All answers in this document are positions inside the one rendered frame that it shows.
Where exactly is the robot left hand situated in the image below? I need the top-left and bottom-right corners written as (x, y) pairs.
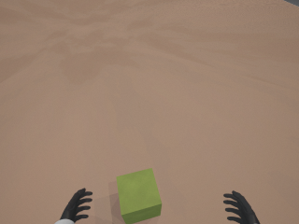
top-left (60, 188), bottom-right (93, 223)

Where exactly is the robot right hand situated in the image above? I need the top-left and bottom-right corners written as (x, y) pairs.
top-left (223, 190), bottom-right (260, 224)

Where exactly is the carton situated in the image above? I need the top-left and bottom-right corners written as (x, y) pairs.
top-left (116, 168), bottom-right (162, 224)

